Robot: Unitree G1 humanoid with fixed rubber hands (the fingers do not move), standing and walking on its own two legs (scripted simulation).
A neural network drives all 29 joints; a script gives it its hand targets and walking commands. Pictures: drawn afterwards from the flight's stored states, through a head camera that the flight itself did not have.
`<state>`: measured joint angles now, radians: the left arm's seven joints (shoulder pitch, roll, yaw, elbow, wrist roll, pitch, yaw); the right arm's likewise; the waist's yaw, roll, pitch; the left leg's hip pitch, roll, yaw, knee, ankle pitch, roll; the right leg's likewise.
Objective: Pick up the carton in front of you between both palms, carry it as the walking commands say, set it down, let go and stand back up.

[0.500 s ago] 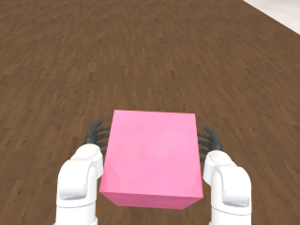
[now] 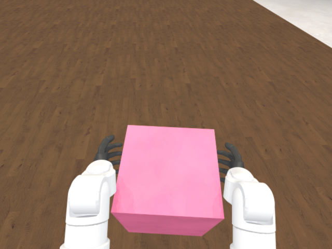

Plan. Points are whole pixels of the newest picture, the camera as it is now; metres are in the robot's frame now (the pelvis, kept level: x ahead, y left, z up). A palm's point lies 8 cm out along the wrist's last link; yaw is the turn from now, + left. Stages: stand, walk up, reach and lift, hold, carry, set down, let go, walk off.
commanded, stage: carry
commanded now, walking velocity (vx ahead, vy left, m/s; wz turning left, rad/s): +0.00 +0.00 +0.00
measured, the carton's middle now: (167, 185) +0.30 +0.00 +0.00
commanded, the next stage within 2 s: hold in 1.04 s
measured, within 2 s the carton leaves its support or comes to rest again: neither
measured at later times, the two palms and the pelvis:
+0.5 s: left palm (101, 189) +0.24 +0.15 +0.07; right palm (234, 197) +0.24 -0.15 +0.06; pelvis -0.04 +0.00 +0.00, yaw +0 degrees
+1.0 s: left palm (100, 194) +0.24 +0.15 +0.05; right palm (232, 202) +0.23 -0.14 +0.04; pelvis -0.05 +0.00 +0.00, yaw +0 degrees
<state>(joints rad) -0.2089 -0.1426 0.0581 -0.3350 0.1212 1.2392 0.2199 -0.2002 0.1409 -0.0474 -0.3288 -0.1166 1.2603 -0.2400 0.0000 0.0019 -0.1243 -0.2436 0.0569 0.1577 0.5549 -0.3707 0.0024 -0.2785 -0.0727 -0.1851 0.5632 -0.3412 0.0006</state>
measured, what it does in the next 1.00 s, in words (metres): shifts its weight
